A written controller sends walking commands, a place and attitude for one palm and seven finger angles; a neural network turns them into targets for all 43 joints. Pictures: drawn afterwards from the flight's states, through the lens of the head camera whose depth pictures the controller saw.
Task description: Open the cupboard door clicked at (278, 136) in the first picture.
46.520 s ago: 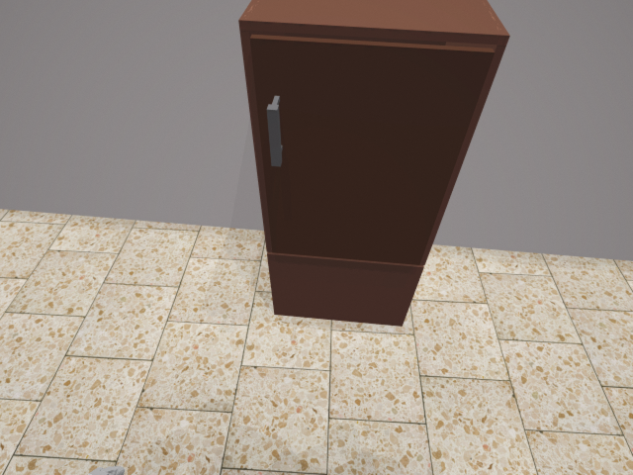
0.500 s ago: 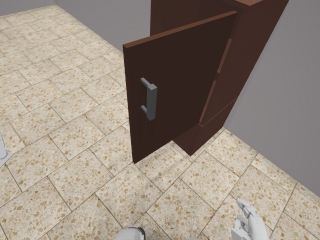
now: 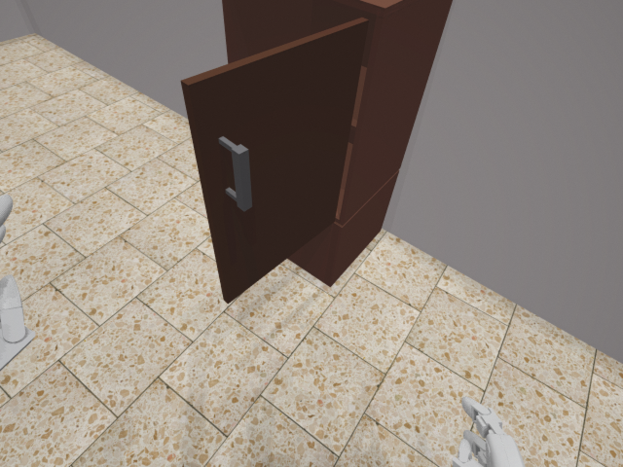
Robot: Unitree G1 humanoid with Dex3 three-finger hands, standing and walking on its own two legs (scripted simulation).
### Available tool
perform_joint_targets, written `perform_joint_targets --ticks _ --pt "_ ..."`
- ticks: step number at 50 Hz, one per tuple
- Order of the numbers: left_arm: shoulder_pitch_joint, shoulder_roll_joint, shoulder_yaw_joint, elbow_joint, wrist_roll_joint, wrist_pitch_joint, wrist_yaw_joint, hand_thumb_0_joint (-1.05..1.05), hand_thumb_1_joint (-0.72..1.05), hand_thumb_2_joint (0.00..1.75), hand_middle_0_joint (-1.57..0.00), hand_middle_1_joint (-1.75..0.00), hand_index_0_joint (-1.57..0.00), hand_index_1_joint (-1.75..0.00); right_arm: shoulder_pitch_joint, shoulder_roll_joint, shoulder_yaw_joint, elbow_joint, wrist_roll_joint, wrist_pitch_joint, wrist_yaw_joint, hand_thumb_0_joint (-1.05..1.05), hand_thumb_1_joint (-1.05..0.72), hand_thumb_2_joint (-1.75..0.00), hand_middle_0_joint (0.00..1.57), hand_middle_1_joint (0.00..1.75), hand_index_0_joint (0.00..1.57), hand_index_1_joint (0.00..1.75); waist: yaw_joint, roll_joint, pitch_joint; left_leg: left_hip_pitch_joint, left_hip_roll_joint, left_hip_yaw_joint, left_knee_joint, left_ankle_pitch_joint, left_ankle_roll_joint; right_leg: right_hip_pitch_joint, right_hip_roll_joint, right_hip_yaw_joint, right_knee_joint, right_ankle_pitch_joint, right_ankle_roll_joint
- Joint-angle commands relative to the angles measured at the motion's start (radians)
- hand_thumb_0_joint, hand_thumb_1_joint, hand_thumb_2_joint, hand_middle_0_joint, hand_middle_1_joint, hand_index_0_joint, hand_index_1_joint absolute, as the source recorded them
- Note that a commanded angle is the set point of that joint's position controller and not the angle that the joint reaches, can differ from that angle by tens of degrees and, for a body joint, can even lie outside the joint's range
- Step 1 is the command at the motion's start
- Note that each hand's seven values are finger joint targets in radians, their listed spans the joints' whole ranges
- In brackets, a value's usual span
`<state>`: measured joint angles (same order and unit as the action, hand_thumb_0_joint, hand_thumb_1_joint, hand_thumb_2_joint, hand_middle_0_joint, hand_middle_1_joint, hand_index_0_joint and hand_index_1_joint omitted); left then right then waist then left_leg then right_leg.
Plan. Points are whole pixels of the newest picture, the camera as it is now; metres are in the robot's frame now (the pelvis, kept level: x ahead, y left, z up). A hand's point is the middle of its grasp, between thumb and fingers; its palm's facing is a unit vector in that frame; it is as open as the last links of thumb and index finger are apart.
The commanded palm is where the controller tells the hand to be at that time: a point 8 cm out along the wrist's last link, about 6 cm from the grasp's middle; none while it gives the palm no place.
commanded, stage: stop stepping back and stand still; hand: left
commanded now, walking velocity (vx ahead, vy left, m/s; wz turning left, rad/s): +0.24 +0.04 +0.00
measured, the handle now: (235, 174) +0.58 +0.14 +0.04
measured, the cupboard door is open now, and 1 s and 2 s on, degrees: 84 84 84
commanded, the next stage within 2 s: let the arm hang, fingers relaxed in 0.70 s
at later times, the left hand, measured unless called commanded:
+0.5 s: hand out of the picture +0.16 +0.28 +0.17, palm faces +0.47 -0.74 -0.49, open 7.4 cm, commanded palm +0.09 +0.31 +0.17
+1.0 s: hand out of the picture +0.08 +0.27 -0.11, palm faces +0.05 -0.93 -0.37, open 7.4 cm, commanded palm none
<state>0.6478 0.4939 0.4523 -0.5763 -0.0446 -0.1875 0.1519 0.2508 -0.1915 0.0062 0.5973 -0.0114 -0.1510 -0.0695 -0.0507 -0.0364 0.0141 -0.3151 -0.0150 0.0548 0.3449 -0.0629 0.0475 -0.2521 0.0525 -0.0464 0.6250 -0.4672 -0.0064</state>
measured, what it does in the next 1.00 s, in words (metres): steps on the spot: right foot, then left foot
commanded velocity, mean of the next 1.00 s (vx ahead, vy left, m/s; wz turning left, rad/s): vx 0.06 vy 0.02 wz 0.00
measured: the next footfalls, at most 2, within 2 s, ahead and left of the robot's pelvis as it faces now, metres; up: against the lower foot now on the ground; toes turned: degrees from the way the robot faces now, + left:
right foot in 0.04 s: +0.01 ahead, -0.08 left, +0.00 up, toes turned -3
left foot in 0.36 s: -0.02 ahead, +0.15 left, +0.00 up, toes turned +6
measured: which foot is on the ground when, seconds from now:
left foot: down 0.00-0.06, up 0.08-0.34, down 0.36-1.00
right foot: up 0.00-0.02, down 0.04-1.00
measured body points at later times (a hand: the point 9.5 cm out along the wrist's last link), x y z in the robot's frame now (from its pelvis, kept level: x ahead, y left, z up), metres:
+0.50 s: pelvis -0.04 +0.01 -0.01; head -0.04 +0.01 +0.44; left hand +0.13 +0.32 +0.19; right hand +0.11 -0.23 -0.09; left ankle -0.06 +0.15 -0.74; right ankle -0.03 -0.08 -0.74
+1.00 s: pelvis -0.06 +0.04 -0.01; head -0.04 +0.01 +0.44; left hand +0.08 +0.32 -0.09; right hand +0.09 -0.22 -0.14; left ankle -0.06 +0.15 -0.74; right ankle -0.03 -0.08 -0.74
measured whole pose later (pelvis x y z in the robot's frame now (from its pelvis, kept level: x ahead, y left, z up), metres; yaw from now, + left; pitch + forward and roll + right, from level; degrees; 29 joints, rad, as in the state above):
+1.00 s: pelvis -0.06 +0.04 -0.01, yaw +3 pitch +0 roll +1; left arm 0.21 0.28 0.05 0.60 0.04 0.04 0.00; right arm 0.12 -0.29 -0.01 0.84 -0.02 -0.01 0.01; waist -0.02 0.05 0.02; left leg -0.30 -0.01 0.05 0.57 -0.28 0.02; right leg -0.33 -0.06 -0.08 0.60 -0.27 0.00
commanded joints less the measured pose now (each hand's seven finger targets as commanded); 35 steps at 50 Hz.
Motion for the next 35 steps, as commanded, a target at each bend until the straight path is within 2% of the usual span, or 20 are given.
perform_joint_targets --ticks 1,2,3,4,6,8,12,14,15,17,18,19,20,21,24,26,28,31,34,35 --pt "-0.017 0.117 0.105 -0.101 0.008 -0.037 0.026 0.0 0.9 0.9 -0.2 -0.3 -0.2 -0.3 -0.119 -0.138 -0.053 -0.127 -0.005 -0.016 -0.02 0.0 -0.9 -0.9 0.2 0.3 0.2 0.3 0.039 0.151 -0.052 -0.146 0.09 -0.091 -0.095 -0.49 -0.055 0.22 -0.031 -0.024 -0.298 0.035 -0.037" --pt "-0.053 0.14 0.107 -0.097 0.01 -0.037 0.021 0.0 0.9 0.9 -0.2 -0.3 -0.2 -0.3 -0.116 -0.136 -0.057 -0.119 -0.008 -0.001 -0.02 0.0 -0.9 -0.9 0.2 0.3 0.2 0.3 0.03 -0.017 -0.055 -0.066 0.035 -0.054 0.175 -0.381 -0.061 0.063 -0.178 0.178 -0.415 -0.057 -0.099" --pt "-0.116 0.163 0.124 -0.113 0.001 -0.043 0.021 0.0 0.9 0.9 -0.2 -0.3 -0.2 -0.3 -0.122 -0.146 -0.062 -0.106 -0.012 0.007 -0.021 0.0 -0.9 -0.9 0.2 0.3 0.2 0.3 0.036 -0.138 -0.043 -0.031 0.012 -0.059 0.456 -0.289 -0.067 -0.146 -0.366 0.412 -0.524 -0.221 -0.177" --pt "-0.183 0.149 0.109 -0.118 0.005 -0.039 0.026 0.0 0.9 0.9 -0.2 -0.3 -0.2 -0.3 -0.12 -0.148 -0.062 -0.092 -0.009 0.003 -0.019 0.0 -0.9 -0.9 0.2 0.3 0.2 0.3 0.043 -0.188 -0.028 -0.154 0.004 -0.079 0.631 -0.31 -0.068 -0.148 -0.418 0.512 -0.547 -0.301 -0.206" --pt "-0.223 0.092 0.057 -0.002 0.014 -0.049 0.02 0.0 0.9 0.9 -0.2 -0.3 -0.2 -0.3 -0.071 -0.142 -0.052 -0.059 -0.005 -0.009 -0.017 0.0 -0.9 -0.9 0.2 0.3 0.2 0.3 0.009 -0.067 -0.018 -0.217 0.051 -0.067 0.693 -0.25 -0.065 -0.1 -0.354 0.348 -0.476 -0.197 -0.151" --pt "-0.267 0.08 0.024 0.03 0.03 -0.063 0.014 0.0 0.9 0.9 -0.2 -0.3 -0.2 -0.3 -0.097 -0.142 -0.052 -0.057 0.003 -0.018 -0.027 0.0 -0.9 -0.9 0.2 0.3 0.2 0.3 0.019 -0.036 0.02 -0.182 0.059 -0.03 0.599 -0.233 -0.052 -0.11 -0.314 0.263 -0.461 -0.122 -0.122" --pt "-0.224 0.106 0.056 -0.004 0.043 -0.079 0.027 0.0 0.9 0.9 -0.2 -0.3 -0.2 -0.3 -0.105 -0.129 -0.047 -0.067 -0.004 -0.043 -0.043 0.0 -0.9 -0.9 0.2 0.3 0.2 0.3 0.056 -0.073 0.017 -0.094 0.044 0.039 0.338 -0.307 -0.021 -0.047 -0.307 0.269 -0.447 -0.136 -0.127" --pt "-0.2 0.124 0.086 -0.055 0.037 -0.082 0.037 0.0 0.9 0.9 -0.2 -0.3 -0.2 -0.3 -0.099 -0.125 -0.049 -0.074 -0.003 -0.05 -0.043 0.0 -0.9 -0.9 0.2 0.3 0.2 0.3 0.057 -0.08 -0.015 -0.024 0.04 0.049 0.196 -0.302 -0.014 0.002 -0.3 0.271 -0.408 -0.103 -0.124" --pt "-0.192 0.117 0.092 -0.075 0.033 -0.084 0.04 0.0 0.9 0.9 -0.2 -0.3 -0.2 -0.3 -0.086 -0.116 -0.041 -0.08 -0.006 -0.049 -0.039 0.0 -0.9 -0.9 0.2 0.3 0.2 0.3 0.05 -0.061 -0.037 0.029 0.03 0.054 0.127 -0.285 -0.009 0.017 -0.268 0.23 -0.364 -0.071 -0.108" --pt "-0.181 0.107 0.095 -0.111 0.022 -0.093 0.042 0.0 0.9 0.9 -0.2 -0.3 -0.2 -0.3 -0.082 -0.132 -0.051 -0.1 -0.001 -0.052 -0.038 0.0 -0.9 -0.9 0.2 0.3 0.2 0.3 0.045 0.062 -0.065 0.122 0.078 -0.016 0.014 -0.234 0.015 0.035 -0.184 0.17 -0.22 0.105 -0.055" --pt "-0.187 0.106 0.101 -0.136 0.018 -0.099 0.043 0.0 0.9 0.9 -0.2 -0.3 -0.2 -0.3 -0.09 -0.154 -0.058 -0.112 0.002 -0.051 -0.035 0.0 -0.9 -0.9 0.2 0.3 0.2 0.3 0.048 0.152 -0.086 0.153 0.15 -0.118 0.014 -0.114 0.038 0.024 -0.123 0.11 -0.119 0.218 -0.029" --pt "-0.164 0.107 0.106 -0.115 0.013 -0.096 0.04 0.0 0.9 0.9 -0.2 -0.3 -0.2 -0.3 -0.084 -0.159 -0.063 -0.114 0.012 -0.049 -0.031 0.0 -0.9 -0.9 0.2 0.3 0.2 0.3 0.051 0.176 -0.115 0.185 0.204 -0.181 0.042 0.017 0.044 0.001 -0.082 0.058 -0.039 0.308 -0.012" --pt "-0.146 0.107 0.11 -0.107 0.019 -0.095 0.036 0.0 0.9 0.9 -0.2 -0.3 -0.2 -0.3 -0.086 -0.138 -0.05 -0.1 0.01 -0.047 -0.024 0.0 -0.9 -0.9 0.2 0.3 0.2 0.3 0.045 0.249 -0.1 0.136 0.215 -0.174 0.013 -0.006 0.049 -0.003 -0.068 0.014 -0.027 0.253 0.001" --pt "-0.151 0.099 0.103 -0.099 0.021 -0.09 0.032 0.0 0.9 0.9 -0.2 -0.3 -0.2 -0.3 -0.09 -0.137 -0.046 -0.097 0.01 -0.049 -0.02 0.0 -0.9 -0.9 0.2 0.3 0.2 0.3 0.043 0.261 -0.048 0.058 0.218 -0.166 -0.001 -0.049 0.047 0.016 -0.06 -0.01 -0.037 0.224 0.005" --pt "-0.15 0.079 0.081 -0.054 0.019 -0.081 0.023 0.0 0.9 0.9 -0.2 -0.3 -0.2 -0.3 -0.093 -0.144 -0.048 -0.095 0.016 -0.055 -0.013 0.0 -0.9 -0.9 0.2 0.3 0.2 0.3 0.041 0.104 -0.015 -0.035 0.152 -0.085 0.069 -0.091 0.009 0.104 -0.082 0.04 -0.126 0.346 -0.006" --pt "-0.133 0.074 0.077 -0.023 0.012 -0.082 0.021 0.0 0.9 0.9 -0.2 -0.3 -0.2 -0.3 -0.084 -0.134 -0.05 -0.093 0.017 -0.048 -0.005 0.0 -0.9 -0.9 0.2 0.3 0.2 0.3 0.033 -0.009 -0.051 -0.016 0.085 -0.02 0.165 -0.114 -0.023 0.107 -0.157 0.149 -0.184 0.432 -0.037" --pt "-0.137 0.083 0.08 -0.036 0.01 -0.08 0.021 0.0 0.9 0.9 -0.2 -0.3 -0.2 -0.3 -0.079 -0.126 -0.049 -0.094 0.016 -0.039 0.001 0.0 -0.9 -0.9 0.2 0.3 0.2 0.3 0.029 -0.063 -0.09 0.023 0.049 -0.002 0.21 -0.139 -0.037 0.1 -0.216 0.193 -0.231 0.456 -0.065" --pt "-0.133 0.088 0.084 -0.063 0.008 -0.076 0.021 0.0 0.9 0.9 -0.2 -0.3 -0.2 -0.3 -0.101 -0.122 -0.04 -0.102 0.012 -0.028 -0.002 0.0 -0.9 -0.9 0.2 0.3 0.2 0.3 0.033 -0.001 -0.076 0.071 0.063 -0.026 0.127 -0.087 -0.035 0.067 -0.179 0.137 -0.223 0.42 -0.04" --pt "-0.152 0.11 0.103 -0.109 0.011 -0.079 0.019 0.0 0.9 0.9 -0.2 -0.3 -0.2 -0.3 -0.125 -0.129 -0.036 -0.116 0.01 -0.025 -0.009 0.0 -0.9 -0.9 0.2 0.3 0.2 0.3 0.046 0.146 -0.075 0.072 0.12 -0.071 0.027 0.044 -0.026 0.102 -0.1 0.044 -0.151 0.441 0.002" --pt "-0.15 0.099 0.096 -0.11 0.013 -0.081 0.019 0.0 0.9 0.9 -0.2 -0.3 -0.2 -0.3 -0.122 -0.124 -0.034 -0.121 0.012 -0.026 -0.01 0.0 -0.9 -0.9 0.2 0.3 0.2 0.3 0.049 0.143 -0.084 0.068 0.13 -0.076 0.023 0.072 -0.023 0.127 -0.093 0.032 -0.139 0.462 0.007"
